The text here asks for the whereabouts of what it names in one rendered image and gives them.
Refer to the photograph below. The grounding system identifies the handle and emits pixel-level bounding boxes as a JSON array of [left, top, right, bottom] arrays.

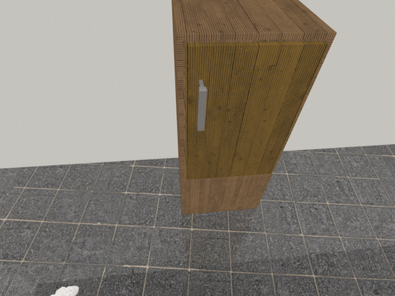
[[197, 80, 207, 131]]

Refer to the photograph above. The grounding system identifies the cupboard door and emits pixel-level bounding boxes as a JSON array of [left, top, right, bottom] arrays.
[[185, 41, 329, 180]]

